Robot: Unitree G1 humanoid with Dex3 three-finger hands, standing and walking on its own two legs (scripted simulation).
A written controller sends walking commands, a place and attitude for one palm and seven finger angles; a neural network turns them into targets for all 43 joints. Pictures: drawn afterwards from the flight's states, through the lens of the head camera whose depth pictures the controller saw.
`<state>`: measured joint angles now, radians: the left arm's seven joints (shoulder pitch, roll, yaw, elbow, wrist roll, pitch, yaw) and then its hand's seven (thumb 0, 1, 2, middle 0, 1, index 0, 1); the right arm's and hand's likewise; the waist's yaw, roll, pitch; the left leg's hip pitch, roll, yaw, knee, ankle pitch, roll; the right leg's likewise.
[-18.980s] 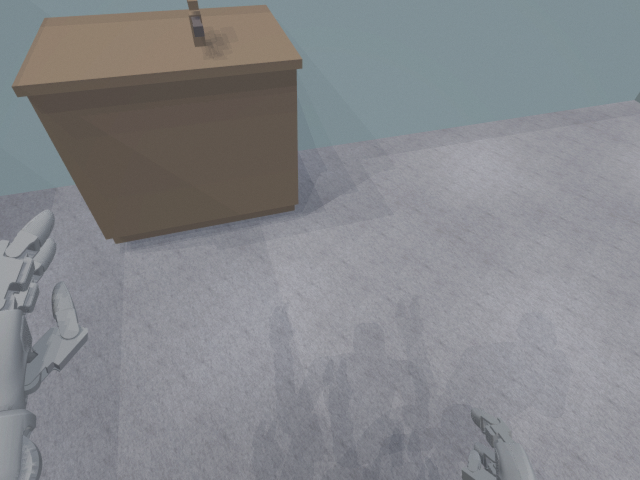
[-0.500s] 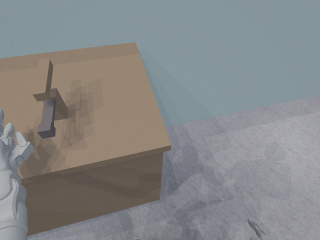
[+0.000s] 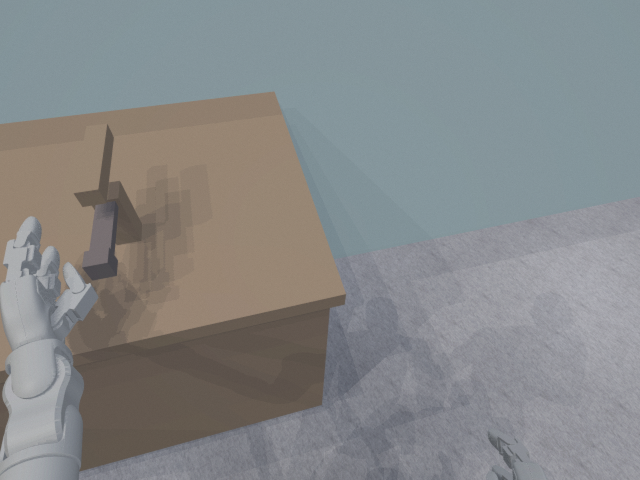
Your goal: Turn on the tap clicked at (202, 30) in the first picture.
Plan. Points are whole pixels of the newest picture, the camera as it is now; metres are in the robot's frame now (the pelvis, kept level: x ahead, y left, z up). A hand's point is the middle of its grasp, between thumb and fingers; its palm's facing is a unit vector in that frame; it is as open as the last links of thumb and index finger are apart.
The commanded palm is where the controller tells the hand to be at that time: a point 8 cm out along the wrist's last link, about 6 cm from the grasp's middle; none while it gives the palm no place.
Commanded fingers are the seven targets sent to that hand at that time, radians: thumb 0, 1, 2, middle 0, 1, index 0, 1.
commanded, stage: push the lever round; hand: left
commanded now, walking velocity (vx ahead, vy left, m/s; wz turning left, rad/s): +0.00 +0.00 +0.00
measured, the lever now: (100, 263) +0.34 +0.30 +0.08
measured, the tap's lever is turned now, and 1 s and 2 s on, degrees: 0 21 49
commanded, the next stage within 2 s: none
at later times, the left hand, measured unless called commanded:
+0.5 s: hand (108, 291) +0.31 +0.28 +0.07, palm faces +0.58 -0.81 -0.07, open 7.6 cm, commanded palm +0.27 +0.30 +0.08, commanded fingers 0.00 0.90 0.90 -0.15 -0.15 -0.15 -0.15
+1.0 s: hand (145, 280) +0.33 +0.24 +0.07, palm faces +0.66 -0.75 -0.07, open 7.6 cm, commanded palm +0.29 +0.26 +0.08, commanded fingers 0.00 0.90 0.90 -0.15 -0.15 -0.15 -0.15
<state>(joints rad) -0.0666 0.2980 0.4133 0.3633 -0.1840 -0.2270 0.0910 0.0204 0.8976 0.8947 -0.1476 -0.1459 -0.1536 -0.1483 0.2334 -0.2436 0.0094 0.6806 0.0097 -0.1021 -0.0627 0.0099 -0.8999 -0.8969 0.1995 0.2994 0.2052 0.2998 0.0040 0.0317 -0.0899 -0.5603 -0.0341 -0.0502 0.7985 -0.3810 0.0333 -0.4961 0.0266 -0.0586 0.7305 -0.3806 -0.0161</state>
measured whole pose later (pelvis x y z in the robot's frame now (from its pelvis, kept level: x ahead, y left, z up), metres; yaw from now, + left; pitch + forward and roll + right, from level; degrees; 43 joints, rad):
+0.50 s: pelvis +0.00 -0.01 +0.00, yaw +0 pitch +8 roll -2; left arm -0.08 0.25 0.37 0.36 -0.16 -0.23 0.20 0.02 0.94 0.91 -0.15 -0.15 -0.15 -0.15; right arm 0.23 -0.25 0.01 0.69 0.01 -0.09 -0.06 0.01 -0.90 -0.90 0.20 0.30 0.20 0.30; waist 0.01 0.04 -0.09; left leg -0.55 -0.03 -0.06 0.80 -0.37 0.02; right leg -0.49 0.03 -0.07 0.74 -0.38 -0.03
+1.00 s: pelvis +0.00 -0.02 +0.00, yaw +1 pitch +7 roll -1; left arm -0.15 0.15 0.27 0.37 -0.07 -0.20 0.44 0.02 0.94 0.92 -0.15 -0.15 -0.15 -0.15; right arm 0.20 -0.24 0.01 0.69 -0.01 -0.05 -0.05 0.01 -0.90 -0.90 0.20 0.30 0.20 0.30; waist 0.00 0.04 -0.09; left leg -0.55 -0.03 -0.07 0.79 -0.37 0.01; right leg -0.49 0.03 -0.08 0.75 -0.39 -0.04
